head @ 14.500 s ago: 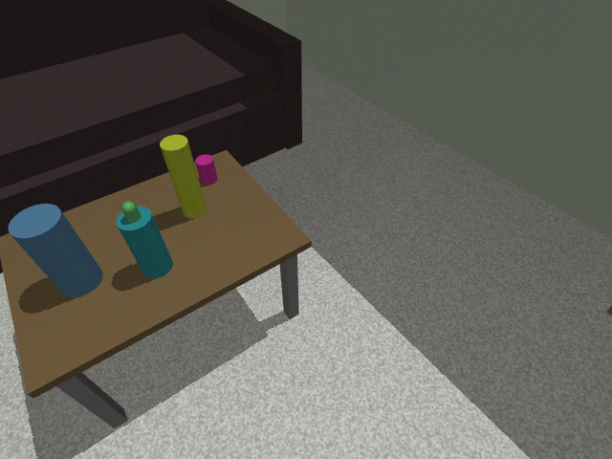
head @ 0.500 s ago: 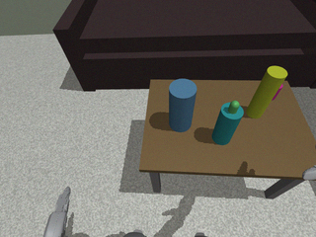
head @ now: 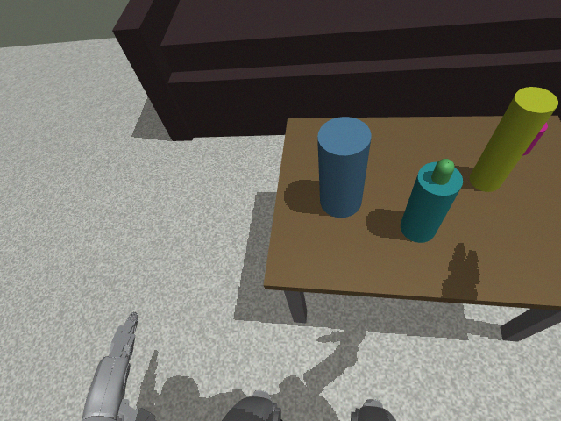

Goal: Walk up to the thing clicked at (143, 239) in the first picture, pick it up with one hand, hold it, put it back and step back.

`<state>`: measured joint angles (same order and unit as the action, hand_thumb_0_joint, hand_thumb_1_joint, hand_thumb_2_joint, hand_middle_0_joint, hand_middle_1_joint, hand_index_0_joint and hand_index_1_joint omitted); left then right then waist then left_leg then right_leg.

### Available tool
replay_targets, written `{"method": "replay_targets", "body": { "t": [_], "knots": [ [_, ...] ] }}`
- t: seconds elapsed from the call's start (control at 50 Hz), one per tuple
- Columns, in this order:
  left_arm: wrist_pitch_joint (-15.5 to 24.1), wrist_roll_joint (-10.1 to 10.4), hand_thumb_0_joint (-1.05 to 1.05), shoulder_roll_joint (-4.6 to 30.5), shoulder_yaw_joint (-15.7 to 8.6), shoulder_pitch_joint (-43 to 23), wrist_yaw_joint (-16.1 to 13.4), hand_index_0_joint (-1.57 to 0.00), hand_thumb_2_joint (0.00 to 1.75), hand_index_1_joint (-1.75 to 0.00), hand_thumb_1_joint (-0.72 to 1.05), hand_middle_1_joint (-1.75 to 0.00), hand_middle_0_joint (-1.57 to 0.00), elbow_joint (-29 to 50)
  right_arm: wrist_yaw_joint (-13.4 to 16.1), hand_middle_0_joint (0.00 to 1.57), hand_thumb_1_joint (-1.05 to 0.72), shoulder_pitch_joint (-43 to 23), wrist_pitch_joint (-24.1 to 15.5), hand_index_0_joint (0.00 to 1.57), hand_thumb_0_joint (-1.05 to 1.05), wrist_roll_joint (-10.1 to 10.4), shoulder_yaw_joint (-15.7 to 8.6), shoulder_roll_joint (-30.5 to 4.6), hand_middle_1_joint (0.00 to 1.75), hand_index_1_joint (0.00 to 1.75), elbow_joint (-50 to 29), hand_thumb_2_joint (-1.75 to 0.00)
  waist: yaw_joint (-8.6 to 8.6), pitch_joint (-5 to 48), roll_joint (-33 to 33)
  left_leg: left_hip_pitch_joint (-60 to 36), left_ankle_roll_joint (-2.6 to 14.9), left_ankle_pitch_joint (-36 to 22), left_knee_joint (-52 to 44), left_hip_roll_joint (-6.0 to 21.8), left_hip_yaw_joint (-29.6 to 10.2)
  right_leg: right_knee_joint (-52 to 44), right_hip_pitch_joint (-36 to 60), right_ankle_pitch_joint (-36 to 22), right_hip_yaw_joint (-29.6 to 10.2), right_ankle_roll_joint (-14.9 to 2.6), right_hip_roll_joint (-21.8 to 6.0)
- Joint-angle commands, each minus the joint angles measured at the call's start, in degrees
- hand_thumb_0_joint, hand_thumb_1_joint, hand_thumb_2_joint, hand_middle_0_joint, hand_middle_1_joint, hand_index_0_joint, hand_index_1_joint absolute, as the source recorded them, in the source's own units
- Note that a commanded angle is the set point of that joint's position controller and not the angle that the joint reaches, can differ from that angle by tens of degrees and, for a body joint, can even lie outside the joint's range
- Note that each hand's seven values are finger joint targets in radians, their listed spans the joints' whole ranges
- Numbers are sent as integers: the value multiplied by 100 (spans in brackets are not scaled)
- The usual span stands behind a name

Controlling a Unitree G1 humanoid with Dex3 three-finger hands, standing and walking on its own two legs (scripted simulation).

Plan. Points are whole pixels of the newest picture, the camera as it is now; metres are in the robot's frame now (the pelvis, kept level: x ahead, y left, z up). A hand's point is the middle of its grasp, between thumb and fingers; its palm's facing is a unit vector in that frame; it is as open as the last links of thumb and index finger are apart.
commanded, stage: go down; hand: right
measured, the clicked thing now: (430, 199) +0.57 -0.21 -0.16
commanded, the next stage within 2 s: approach in 0.38 s
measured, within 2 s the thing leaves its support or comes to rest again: neither
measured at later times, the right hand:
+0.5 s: hand out of the picture +0.45 -0.39 +0.09, palm faces +0.23 +0.97 -0.01, open 17.6 cm
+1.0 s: hand (522, 217) +0.48 -0.33 -0.08, palm faces +0.19 +0.98 +0.06, open 17.7 cm
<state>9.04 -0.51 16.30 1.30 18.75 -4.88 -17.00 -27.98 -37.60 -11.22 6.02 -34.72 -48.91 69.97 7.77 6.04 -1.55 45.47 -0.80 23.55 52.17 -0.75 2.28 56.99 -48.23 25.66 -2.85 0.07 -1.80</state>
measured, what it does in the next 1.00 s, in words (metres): lowers itself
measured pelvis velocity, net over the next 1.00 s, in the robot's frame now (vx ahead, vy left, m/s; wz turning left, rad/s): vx -0.03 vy -0.01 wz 0.05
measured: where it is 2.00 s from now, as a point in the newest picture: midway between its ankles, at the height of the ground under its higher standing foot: outside the picture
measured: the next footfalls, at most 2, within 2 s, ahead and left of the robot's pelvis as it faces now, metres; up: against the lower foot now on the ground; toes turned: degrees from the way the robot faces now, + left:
none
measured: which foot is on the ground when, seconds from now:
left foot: down 0.00-1.00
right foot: down 0.00-1.00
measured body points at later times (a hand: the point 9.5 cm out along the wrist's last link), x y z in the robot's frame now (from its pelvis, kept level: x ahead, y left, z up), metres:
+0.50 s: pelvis +0.01 -0.01 -0.01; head +0.12 -0.06 +0.43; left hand +0.16 +0.25 -0.03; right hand +0.43 -0.44 +0.09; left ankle +0.01 +0.13 -0.68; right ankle +0.01 -0.11 -0.68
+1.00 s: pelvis -0.03 -0.01 -0.08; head +0.16 -0.09 +0.32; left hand +0.14 +0.26 -0.04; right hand +0.46 -0.38 -0.08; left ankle +0.01 +0.13 -0.68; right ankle +0.01 -0.11 -0.68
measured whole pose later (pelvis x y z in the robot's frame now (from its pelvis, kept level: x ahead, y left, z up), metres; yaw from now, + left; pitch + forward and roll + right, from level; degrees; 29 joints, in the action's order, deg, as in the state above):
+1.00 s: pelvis -0.03 -0.01 -0.08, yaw +3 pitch +29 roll +7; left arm 9.4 -4.3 17.1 0.8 18.3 0.5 -0.8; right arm -24.9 -47.9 -28.0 3.8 -41.5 -52.8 79.1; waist 17.8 6.6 -3.0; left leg 72.4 -1.3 28.3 71.6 -2.3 4.3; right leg 79.2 -76.6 31.7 -5.5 -0.2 -2.9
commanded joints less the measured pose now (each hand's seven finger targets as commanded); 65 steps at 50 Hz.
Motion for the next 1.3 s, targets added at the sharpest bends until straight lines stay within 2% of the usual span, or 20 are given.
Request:
{"method": "replay_targets", "body": {
  "t": [0.0,0.08,0.16,0.2,0.22,0.26,0.44,0.48,0.56,0.66,0.76,0.84,0.88,0.94,0.98,1.02,1.1,1.14,1.22,1.28],
  "knots": [
    [280,-11,0,931,-445,168,-3,-5,3,-5,-51,-5,-5,655,-22,7,54,-1964,-478,6,0,141,-350,-2457,4,4,-966,0,-132,2098,1334,-501,221,-1361,-446,-103,-60,-662,1578,-1919,-69,-107,40],
    [269,-36,0,953,-427,99,42,-5,4,-5,-53,-5,-5,790,-22,7,54,-2036,-515,6,0,67,-395,-2570,4,4,-718,0,-102,2174,1371,-496,233,-1370,-387,-118,-36,-614,1492,-1966,-71,-72,18],
    [285,-48,0,1115,-519,-39,24,-5,5,-5,-53,-5,-4,1218,-69,7,53,-2480,-638,6,0,79,-520,-2854,4,4,-1151,0,-10,2927,1658,-578,224,-1507,-372,-156,-5,-537,2054,-2346,-117,-47,-24],
    [231,-34,0,970,-408,228,44,-5,5,-5,-53,-5,-4,831,-94,7,54,-2214,-610,6,0,97,-476,-2740,4,4,-711,0,-28,2507,1650,-427,228,-1438,-390,-166,7,-529,1902,-2369,-105,-53,-8],
    [204,-31,0,932,-414,337,55,-5,5,-5,-53,-5,-4,654,-116,7,54,-2239,-620,6,0,116,-435,-2631,4,4,-736,0,28,2503,1609,-341,226,-1485,-358,-178,25,-499,1851,-2467,-132,-53,-23],
    [234,-37,0,1036,-450,51,46,-5,5,-5,-53,-5,-5,963,-89,7,53,-2455,-646,6,0,93,-552,-2895,4,4,-917,0,31,2753,1664,-491,222,-1666,-350,-155,-2,-441,1913,-2594,-123,-65,-22],
    [164,-46,0,1090,-540,244,101,-5,5,-5,-54,-5,-5,921,-141,5,60,-2584,-639,6,0,52,-454,-2796,5,5,-653,-1,141,2449,1610,-310,244,-1573,-334,-186,52,-463,1700,-2458,-157,-53,-51],
    [170,-32,0,1015,-448,183,125,-4,3,-4,-53,-4,-4,1023,-153,7,56,-2668,-662,6,0,54,-506,-2900,4,4,-722,-1,106,2619,1633,-323,236,-1652,-320,-187,46,-401,1844,-2700,-162,-44,-66],
    [226,-65,0,690,-107,18,217,-3,4,-4,-54,-4,-4,886,-232,6,58,-2717,-932,7,0,174,-312,-2412,5,4,-436,-1,199,2286,1518,129,243,-1419,-109,-197,27,-208,1379,-2460,-182,-46,-80],
    [327,-137,0,1209,-612,-80,233,-3,5,-5,-56,-4,-4,1369,-254,6,57,-2557,-1258,7,0,237,-310,-2240,4,4,95,-2,458,2293,1459,656,256,-1107,245,-220,64,100,1043,-2179,-251,-35,-114],
    [326,-209,0,1061,-483,258,311,-3,5,-5,-56,-4,-4,1568,-146,6,59,-2677,-1450,6,0,207,-273,-1897,5,4,156,-2,672,2432,1589,1240,249,-870,642,-280,138,431,859,-2174,-391,-2,-184],
    [364,-292,0,1204,-683,311,353,-3,6,-5,-56,-3,-4,2341,126,7,60,-2922,-1815,7,0,50,-739,-2506,4,4,-431,0,758,3248,1872,1287,264,-1150,1094,-278,122,957,713,-2376,-359,1,-141],
    [306,-323,0,1150,-683,510,401,-3,6,-4,-56,-3,-4,2232,228,7,59,-2809,-1991,7,0,-25,-805,-2571,4,4,-338,0,777,3138,2054,1580,279,-1018,1314,-293,149,1165,510,-2416,-370,37,-148],
    [287,-353,0,1251,-888,205,441,-3,5,-4,-55,-3,-4,2436,422,8,59,-2859,-2245,7,0,-100,-876,-2559,4,4,-330,0,820,3060,2172,1893,288,-740,1574,-270,121,1464,-120,-1719,-336,18,-136],
    [303,-375,0,1271,-891,106,466,-3,5,-4,-55,-3,-4,2848,543,7,58,-2950,-2364,7,0,-209,-951,-2736,4,4,-589,0,803,3437,2446,1957,306,-672,1743,-272,107,1588,-150,-1487,-327,40,-139],
    [278,-407,0,1260,-875,162,497,-3,5,-4,-55,-4,-4,3156,584,7,58,-2801,-2412,7,0,-313,-788,-2377,4,4,-232,0,1011,3309,2480,2289,311,-604,1918,-310,192,1703,-173,-1594,-409,96,-214],
    [231,-448,0,1415,-1123,370,536,-3,5,-4,-55,-4,-4,3409,704,7,58,-2865,-2533,6,0,-418,-940,-2607,4,4,-386,-1,1177,3521,2721,2567,314,-783,2354,-344,234,2241,-539,-1776,-434,66,-217],
    [207,-475,0,1387,-1114,477,580,-3,5,-5,-55,-4,-4,3407,732,6,56,-2673,-2531,6,0,-405,-867,-2418,4,4,-23,-2,1355,3093,2709,2904,326,-694,2582,-365,291,2463,-996,-1556,-468,83,-232],
    [258,-447,0,1541,-1289,435,640,-4,6,-5,-58,-4,-5,4413,855,7,54,-2718,-2615,7,0,-478,-960,-2401,4,4,-327,-2,1531,3489,2612,2994,325,-664,2901,-381,348,2787,-1262,-1313,-532,46,-225],
    [208,-433,0,1563,-1380,872,701,-4,6,-5,-57,-5,-5,4883,1053,7,51,-2905,-2655,7,0,-539,-1143,-2580,4,4,-894,-2,1506,3956,2976,2827,312,-812,3001,-372,295,2933,-1199,-1309,-462,31,-198]
  ]
}}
